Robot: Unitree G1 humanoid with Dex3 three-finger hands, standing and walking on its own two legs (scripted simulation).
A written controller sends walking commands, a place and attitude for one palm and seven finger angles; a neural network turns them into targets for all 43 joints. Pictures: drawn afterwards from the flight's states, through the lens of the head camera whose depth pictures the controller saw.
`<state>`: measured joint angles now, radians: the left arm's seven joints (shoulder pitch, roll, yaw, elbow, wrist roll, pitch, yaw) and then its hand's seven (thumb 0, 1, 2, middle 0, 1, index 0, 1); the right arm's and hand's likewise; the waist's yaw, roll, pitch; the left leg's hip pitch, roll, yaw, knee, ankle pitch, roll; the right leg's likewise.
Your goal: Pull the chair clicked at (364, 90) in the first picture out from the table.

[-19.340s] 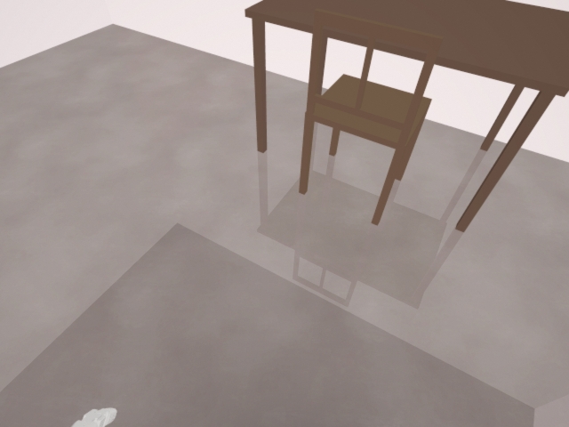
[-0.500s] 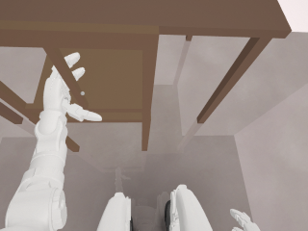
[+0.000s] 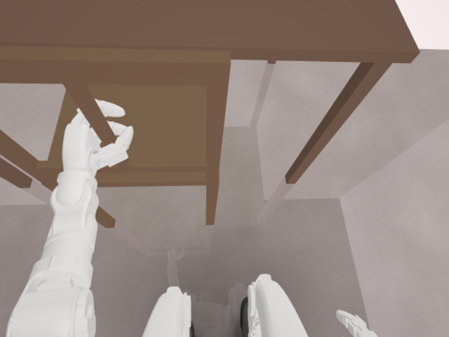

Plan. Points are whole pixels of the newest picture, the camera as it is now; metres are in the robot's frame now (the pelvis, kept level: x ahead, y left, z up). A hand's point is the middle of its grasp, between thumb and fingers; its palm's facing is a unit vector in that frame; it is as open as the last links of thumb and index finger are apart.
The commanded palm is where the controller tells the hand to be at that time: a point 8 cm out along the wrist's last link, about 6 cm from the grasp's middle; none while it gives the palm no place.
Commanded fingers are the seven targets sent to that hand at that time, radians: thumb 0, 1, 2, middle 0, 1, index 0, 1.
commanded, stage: hook a spindle and tug to test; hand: left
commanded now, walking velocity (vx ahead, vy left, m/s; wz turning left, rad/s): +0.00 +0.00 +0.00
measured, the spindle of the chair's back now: (103, 131) +0.46 +0.20 +0.02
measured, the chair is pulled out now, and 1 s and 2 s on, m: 0.00 0.05 0.20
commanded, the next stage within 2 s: step backward, pulling the chair out in 0.66 s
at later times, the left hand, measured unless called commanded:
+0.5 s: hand (122, 151) +0.43 +0.17 +0.02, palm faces +0.01 -1.00 -0.03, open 5.0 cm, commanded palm +0.39 +0.21 +0.02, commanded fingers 0.00 0.90 0.90 -0.50 -1.45 -0.50 -1.45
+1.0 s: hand (124, 162) +0.40 +0.16 +0.03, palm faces +0.09 -0.99 -0.11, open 5.1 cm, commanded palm +0.37 +0.21 +0.03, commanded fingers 0.00 0.90 0.90 -0.50 -1.45 -0.50 -1.45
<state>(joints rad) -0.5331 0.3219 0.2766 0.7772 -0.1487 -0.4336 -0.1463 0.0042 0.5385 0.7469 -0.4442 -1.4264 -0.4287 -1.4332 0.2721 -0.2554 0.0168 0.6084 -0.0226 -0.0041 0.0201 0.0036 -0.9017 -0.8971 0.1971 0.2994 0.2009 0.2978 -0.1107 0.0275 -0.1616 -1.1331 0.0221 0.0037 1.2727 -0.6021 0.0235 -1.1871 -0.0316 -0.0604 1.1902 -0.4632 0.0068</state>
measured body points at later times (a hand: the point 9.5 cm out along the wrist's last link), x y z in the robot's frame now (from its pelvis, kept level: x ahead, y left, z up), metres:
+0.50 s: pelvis +0.02 +0.00 +0.01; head +0.17 +0.01 +0.44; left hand +0.42 +0.22 +0.02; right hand +0.13 -0.25 -0.11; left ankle -0.01 +0.10 -0.62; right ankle +0.05 -0.13 -0.62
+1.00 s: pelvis +0.03 +0.00 +0.08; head +0.13 +0.01 +0.52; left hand +0.39 +0.21 +0.04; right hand +0.14 -0.24 -0.03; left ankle -0.01 +0.10 -0.62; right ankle +0.05 -0.13 -0.62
